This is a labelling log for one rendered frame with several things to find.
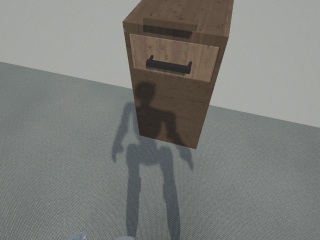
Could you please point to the handle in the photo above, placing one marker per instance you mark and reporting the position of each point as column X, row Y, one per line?
column 168, row 66
column 170, row 23

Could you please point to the drawer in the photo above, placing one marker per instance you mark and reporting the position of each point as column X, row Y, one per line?
column 203, row 57

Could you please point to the cabinet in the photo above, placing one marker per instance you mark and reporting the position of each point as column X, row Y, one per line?
column 172, row 108

